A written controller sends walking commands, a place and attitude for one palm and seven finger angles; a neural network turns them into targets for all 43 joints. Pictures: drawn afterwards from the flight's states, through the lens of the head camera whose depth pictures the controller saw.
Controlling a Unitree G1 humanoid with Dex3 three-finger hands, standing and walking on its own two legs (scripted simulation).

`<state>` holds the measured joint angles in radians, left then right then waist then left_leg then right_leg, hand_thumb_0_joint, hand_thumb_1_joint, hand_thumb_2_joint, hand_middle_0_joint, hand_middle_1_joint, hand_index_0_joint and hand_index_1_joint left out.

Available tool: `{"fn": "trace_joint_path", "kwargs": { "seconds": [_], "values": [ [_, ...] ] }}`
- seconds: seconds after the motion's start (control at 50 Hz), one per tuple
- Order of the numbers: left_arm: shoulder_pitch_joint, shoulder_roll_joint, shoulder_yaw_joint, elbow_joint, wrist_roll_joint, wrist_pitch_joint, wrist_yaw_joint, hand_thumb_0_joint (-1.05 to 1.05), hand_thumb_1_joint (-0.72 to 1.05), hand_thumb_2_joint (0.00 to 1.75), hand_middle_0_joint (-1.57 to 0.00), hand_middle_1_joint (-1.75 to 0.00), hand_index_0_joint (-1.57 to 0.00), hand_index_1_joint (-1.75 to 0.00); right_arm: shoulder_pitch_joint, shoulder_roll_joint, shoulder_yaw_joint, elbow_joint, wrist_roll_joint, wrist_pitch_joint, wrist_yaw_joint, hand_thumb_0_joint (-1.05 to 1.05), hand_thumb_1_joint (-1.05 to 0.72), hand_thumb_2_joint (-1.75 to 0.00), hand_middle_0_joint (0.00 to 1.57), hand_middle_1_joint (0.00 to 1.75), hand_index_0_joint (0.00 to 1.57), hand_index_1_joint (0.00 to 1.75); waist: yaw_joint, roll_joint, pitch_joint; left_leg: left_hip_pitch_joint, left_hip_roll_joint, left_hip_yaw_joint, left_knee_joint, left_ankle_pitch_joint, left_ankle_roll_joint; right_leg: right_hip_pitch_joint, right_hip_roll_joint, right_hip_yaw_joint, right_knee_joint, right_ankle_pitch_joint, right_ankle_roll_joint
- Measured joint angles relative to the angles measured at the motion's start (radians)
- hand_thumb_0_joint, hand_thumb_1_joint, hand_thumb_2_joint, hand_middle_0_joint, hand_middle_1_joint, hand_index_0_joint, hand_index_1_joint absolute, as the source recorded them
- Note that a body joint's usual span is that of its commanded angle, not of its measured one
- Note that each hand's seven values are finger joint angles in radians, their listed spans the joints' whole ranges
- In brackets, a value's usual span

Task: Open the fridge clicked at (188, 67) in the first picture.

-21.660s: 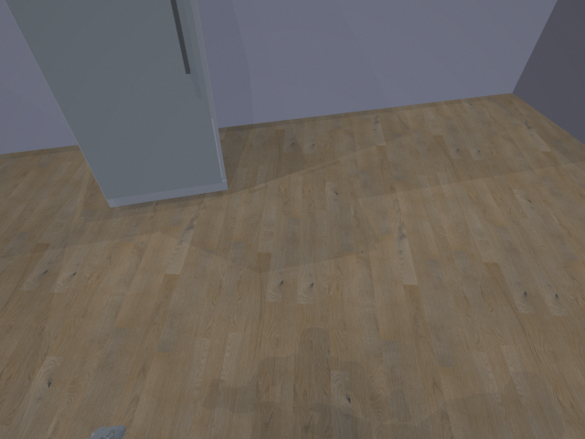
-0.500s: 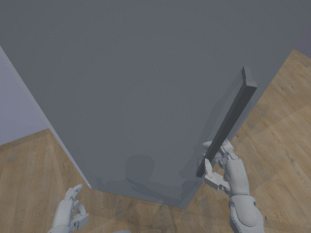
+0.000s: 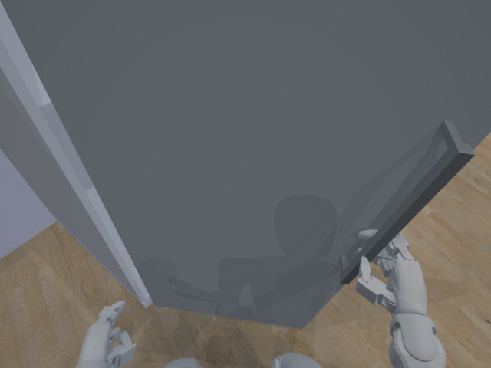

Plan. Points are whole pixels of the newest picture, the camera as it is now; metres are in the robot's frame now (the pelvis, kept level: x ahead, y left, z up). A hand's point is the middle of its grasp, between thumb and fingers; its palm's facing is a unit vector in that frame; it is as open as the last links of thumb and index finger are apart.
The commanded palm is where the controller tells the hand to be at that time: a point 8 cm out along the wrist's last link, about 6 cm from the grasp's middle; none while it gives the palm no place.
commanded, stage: walk backward, drawing the door open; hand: right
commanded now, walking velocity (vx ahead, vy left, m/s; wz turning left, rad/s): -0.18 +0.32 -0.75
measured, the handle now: (383, 224) +0.33 -0.17 +0.09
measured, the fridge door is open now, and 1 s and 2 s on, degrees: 59 82 74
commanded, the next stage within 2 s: stop walking and hold the door back in 0.32 s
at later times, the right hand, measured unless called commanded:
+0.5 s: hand out of the picture +0.10 -0.08 +0.03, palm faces +0.50 +0.83 -0.26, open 6.5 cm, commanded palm +0.08 -0.13 +0.03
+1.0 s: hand out of the picture +0.09 -0.07 +0.04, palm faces +0.54 +0.78 -0.31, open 6.4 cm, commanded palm +0.09 -0.13 +0.03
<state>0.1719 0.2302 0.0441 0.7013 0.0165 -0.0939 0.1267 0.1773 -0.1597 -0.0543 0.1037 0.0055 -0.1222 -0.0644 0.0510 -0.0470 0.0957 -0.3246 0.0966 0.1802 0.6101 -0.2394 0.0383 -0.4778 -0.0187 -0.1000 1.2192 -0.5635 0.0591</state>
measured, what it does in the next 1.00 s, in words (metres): steps to the left, turning right: right foot, then left foot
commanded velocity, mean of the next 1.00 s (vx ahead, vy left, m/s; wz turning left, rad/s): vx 0.06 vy -0.02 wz -0.30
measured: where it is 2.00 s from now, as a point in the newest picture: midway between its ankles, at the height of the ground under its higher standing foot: outside the picture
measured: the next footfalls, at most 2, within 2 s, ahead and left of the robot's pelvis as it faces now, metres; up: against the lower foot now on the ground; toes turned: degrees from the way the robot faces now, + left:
right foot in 0.12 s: -0.02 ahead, -0.08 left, +0.00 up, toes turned -11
left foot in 0.44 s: +0.01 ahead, +0.29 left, +0.00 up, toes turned -15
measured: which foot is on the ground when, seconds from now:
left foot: down 0.00-0.10, up 0.12-0.42, down 0.44-1.00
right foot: up 0.00-0.10, down 0.12-0.44, up 0.46-1.00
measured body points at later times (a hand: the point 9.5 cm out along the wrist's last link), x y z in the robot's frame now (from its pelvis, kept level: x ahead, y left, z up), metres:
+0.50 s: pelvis -0.07 +0.19 +0.00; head -0.02 +0.20 +0.45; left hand +0.15 +0.34 -0.12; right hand +0.07 -0.12 +0.05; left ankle -0.03 +0.30 -0.73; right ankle -0.08 -0.03 -0.69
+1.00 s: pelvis -0.15 +0.26 +0.02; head -0.11 +0.26 +0.46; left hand +0.08 +0.45 -0.10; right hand +0.06 -0.11 +0.06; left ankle -0.03 +0.30 -0.72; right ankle -0.24 +0.13 -0.69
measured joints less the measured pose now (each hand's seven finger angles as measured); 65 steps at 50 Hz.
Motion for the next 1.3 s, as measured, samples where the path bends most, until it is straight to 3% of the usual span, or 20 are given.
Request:
{"fn": "trace_joint_path", "kwargs": {
  "seconds": [0.06, 0.1, 0.12, 0.16, 0.24, 0.32, 0.4, 0.46, 0.5, 0.54, 0.62, 0.68, 0.78, 0.92, 1.02, 1.06, 1.1, 1.18, 1.22, 1.3],
  "values": [
    [0.010, 0.001, -0.010, -0.040, 0.002, -0.007, 0.005, 0.01, 0.91, 0.90, -0.20, -0.30, -0.20, -0.29, 0.005, -0.025, 0.017, -0.052, -0.026, 0.006, 0.000, 0.04, -0.67, -0.96, 0.21, 1.15, 0.27, 1.29, -0.008, 0.032, -0.009, -0.024, -0.009, 0.064, -0.005, 0.014, 0.025, 0.104, -0.013, -0.025, -0.236, 0.003, -0.024],
    [0.017, 0.008, -0.021, -0.077, 0.006, -0.022, 0.005, 0.01, 0.91, 0.90, -0.20, -0.30, -0.20, -0.29, 0.017, -0.043, 0.027, -0.108, -0.037, 0.005, 0.002, 0.04, -0.67, -0.96, 0.21, 1.18, 0.27, 1.27, -0.013, 0.045, -0.022, -0.076, -0.016, 0.099, 0.036, 0.009, 0.038, 0.195, -0.025, -0.023, -0.483, 0.101, -0.038],
    [0.014, 0.006, -0.021, -0.093, 0.010, -0.033, 0.006, 0.01, 0.91, 0.90, -0.20, -0.30, -0.20, -0.29, 0.018, -0.057, 0.029, -0.133, -0.037, -0.001, 0.003, 0.03, -0.67, -0.97, 0.22, 1.20, 0.27, 1.26, -0.015, 0.055, -0.019, -0.119, -0.017, 0.093, 0.102, -0.047, 0.012, 0.205, -0.027, -0.009, -0.545, 0.166, -0.054],
    [-0.003, -0.023, -0.026, -0.093, 0.023, -0.034, 0.003, 0.01, 0.91, 0.90, -0.20, -0.30, -0.20, -0.29, 0.008, -0.081, 0.026, -0.136, -0.034, -0.012, 0.002, 0.03, -0.66, -0.96, 0.22, 1.21, 0.27, 1.25, -0.020, 0.091, 0.022, -0.183, -0.042, -0.008, 0.292, -0.176, -0.052, 0.197, -0.020, 0.008, -0.525, 0.190, -0.069],
    [0.022, -0.066, -0.050, -0.085, 0.030, -0.024, -0.024, 0.01, 0.91, 0.90, -0.20, -0.30, -0.20, -0.29, 0.028, -0.075, 0.025, -0.121, -0.040, 0.021, 0.021, 0.05, -0.68, -0.94, 0.21, 1.17, 0.29, 1.29, -0.006, 0.045, 0.029, -0.246, -0.095, -0.098, 0.499, -0.140, -0.106, 0.212, -0.070, 0.120, -0.645, 0.283, -0.032],
    [0.063, -0.076, -0.067, -0.091, 0.013, -0.029, -0.043, 0.01, 0.90, 0.90, -0.20, -0.30, -0.20, -0.30, 0.054, -0.064, 0.035, -0.125, -0.026, 0.037, 0.023, 0.06, -0.68, -0.94, 0.20, 1.15, 0.31, 1.31, -0.035, -0.009, 0.020, -0.177, -0.082, -0.148, 0.337, -0.097, -0.116, 0.203, -0.121, 0.202, -0.741, 0.367, 0.012],
    [0.085, -0.088, -0.077, -0.083, 0.002, -0.031, -0.048, 0.01, 0.90, 0.90, -0.21, -0.30, -0.21, -0.30, 0.097, -0.068, 0.007, -0.125, 0.018, 0.019, 0.012, 0.06, -0.68, -0.95, 0.20, 1.14, 0.31, 1.31, -0.051, -0.020, -0.016, -0.021, -0.079, -0.165, 0.092, -0.145, -0.122, 0.154, -0.129, 0.261, -0.741, 0.384, 0.043],
    [0.069, -0.078, -0.069, -0.061, -0.005, -0.032, -0.053, 0.01, 0.90, 0.90, -0.21, -0.30, -0.21, -0.30, 0.100, -0.062, -0.032, -0.114, 0.047, 0.004, 0.003, 0.06, -0.67, -0.99, 0.21, 1.14, 0.28, 1.29, -0.060, -0.026, -0.033, 0.066, -0.089, -0.133, -0.064, -0.081, -0.085, 0.070, -0.112, 0.301, -0.630, 0.298, 0.025],
    [0.037, -0.042, -0.052, -0.015, -0.008, -0.021, -0.040, 0.01, 0.90, 0.90, -0.21, -0.30, -0.21, -0.30, 0.055, -0.034, -0.031, -0.054, 0.047, 0.010, -0.007, 0.07, -0.66, -1.01, 0.20, 1.12, 0.28, 1.28, -0.064, -0.048, -0.020, 0.052, -0.076, -0.104, -0.019, -0.076, -0.047, -0.020, -0.059, 0.281, -0.355, 0.135, 0.002],
    [0.022, -0.008, -0.038, 0.023, -0.005, -0.009, -0.026, 0.01, 0.90, 0.90, -0.21, -0.30, -0.20, -0.30, 0.009, -0.022, -0.023, 0.033, 0.044, 0.007, -0.014, 0.07, -0.65, -1.02, 0.21, 1.11, 0.29, 1.29, -0.080, -0.037, -0.028, 0.055, -0.039, -0.099, -0.017, -0.071, -0.033, -0.073, 0.010, 0.220, -0.110, 0.106, -0.003],
    [0.007, 0.050, -0.031, 0.033, -0.010, 0.020, -0.008, 0.01, 0.90, 0.90, -0.20, -0.30, -0.20, -0.30, -0.110, -0.034, -0.015, 0.255, 0.048, -0.027, -0.014, 0.07, -0.62, -1.03, 0.22, 1.13, 0.33, 1.31, -0.073, -0.031, -0.049, 0.077, 0.009, -0.067, -0.047, -0.043, -0.023, -0.075, 0.055, 0.121, 0.033, 0.197, -0.002],
    [-0.002, 0.079, -0.023, 0.018, -0.018, 0.037, -0.012, 0.01, 0.91, 0.90, -0.20, -0.30, -0.20, -0.29, -0.221, -0.049, -0.013, 0.400, 0.051, -0.034, -0.014, 0.08, -0.61, -1.02, 0.23, 1.15, 0.35, 1.30, -0.059, -0.031, -0.056, 0.079, 0.023, -0.029, -0.055, -0.028, -0.012, -0.039, 0.051, 0.103, -0.013, 0.242, -0.006],
    [-0.007, 0.112, -0.009, -0.008, -0.025, 0.045, -0.029, 0.01, 0.91, 0.90, -0.20, -0.30, -0.20, -0.29, -0.390, -0.058, -0.010, 0.556, 0.044, -0.034, -0.034, 0.08, -0.62, -1.02, 0.22, 1.17, 0.35, 1.28, -0.066, -0.013, -0.041, 0.045, 0.025, -0.002, -0.071, 0.016, 0.007, 0.014, 0.028, 0.105, -0.121, 0.242, -0.018],
    [0.025, 0.102, -0.010, -0.008, -0.032, 0.042, -0.036, 0.01, 0.91, 0.90, -0.20, -0.30, -0.20, -0.29, -0.554, -0.081, -0.007, 0.665, 0.013, -0.056, -0.034, 0.08, -0.62, -1.00, 0.21, 1.20, 0.35, 1.28, -0.064, 0.043, -0.016, -0.020, 0.039, -0.002, -0.124, 0.082, 0.017, 0.077, 0.006, 0.061, -0.313, 0.170, -0.040],
    [0.068, 0.069, -0.033, 0.011, -0.038, 0.027, -0.031, 0.01, 0.91, 0.90, -0.20, -0.30, -0.20, -0.29, -0.628, -0.106, 0.007, 0.702, -0.007, -0.057, -0.032, 0.07, -0.61, -0.99, 0.21, 1.21, 0.36, 1.28, -0.059, 0.080, -0.010, -0.064, 0.036, -0.035, -0.121, 0.054, 0.013, 0.208, 0.009, -0.017, -0.596, 0.114, -0.071],
    [0.093, 0.072, -0.043, 0.003, -0.036, 0.014, -0.025, 0.01, 0.91, 0.90, -0.20, -0.30, -0.20, -0.29, -0.649, -0.118, 0.015, 0.716, -0.004, -0.063, -0.024, 0.07, -0.61, -0.99, 0.22, 1.23, 0.36, 1.27, -0.049, 0.050, -0.018, -0.109, 0.007, -0.045, -0.041, -0.039, -0.011, 0.282, -0.002, -0.007, -0.751, 0.114, -0.096],
    [0.096, 0.047, -0.050, 0.020, -0.040, 0.006, -0.013, 0.01, 0.91, 0.90, -0.20, -0.30, -0.20, -0.29, -0.682, -0.139, 0.020, 0.739, 0.010, -0.062, -0.020, 0.07, -0.61, -0.98, 0.21, 1.24, 0.36, 1.27, -0.035, 0.048, 0.015, -0.157, -0.016, -0.087, 0.136, -0.150, -0.038, 0.284, -0.011, -0.008, -0.747, 0.296, -0.085],
    [0.149, -0.015, -0.079, 0.066, -0.055, 0.030, -0.016, 0.01, 0.91, 0.90, -0.20, -0.30, -0.20, -0.29, -0.749, -0.150, 0.019, 0.851, 0.005, -0.052, -0.005, 0.08, -0.62, -0.97, 0.20, 1.23, 0.37, 1.28, -0.019, 0.046, 0.011, -0.222, -0.047, -0.122, 0.385, -0.112, -0.067, 0.303, -0.025, 0.005, -0.755, 0.304, -0.057],
    [0.179, -0.031, -0.094, 0.085, -0.061, 0.044, -0.019, 0.01, 0.90, 0.90, -0.20, -0.30, -0.20, -0.30, -0.784, -0.152, 0.018, 0.909, 0.000, -0.040, 0.008, 0.08, -0.63, -0.95, 0.20, 1.23, 0.38, 1.29, -0.022, 0.035, -0.004, -0.213, -0.048, -0.115, 0.368, -0.087, -0.073, 0.302, -0.035, 0.016, -0.762, 0.302, -0.051],
    [0.212, -0.041, -0.106, 0.110, -0.059, 0.052, -0.017, 0.01, 0.91, 0.90, -0.21, -0.30, -0.20, -0.30, -0.835, -0.173, 0.005, 0.984, 0.010, -0.026, 0.027, 0.09, -0.63, -0.95, 0.21, 1.24, 0.39, 1.30, -0.048, 0.020, -0.013, -0.114, -0.058, -0.096, 0.156, -0.086, -0.071, 0.292, -0.061, 0.004, -0.723, 0.270, -0.024]
  ]
}}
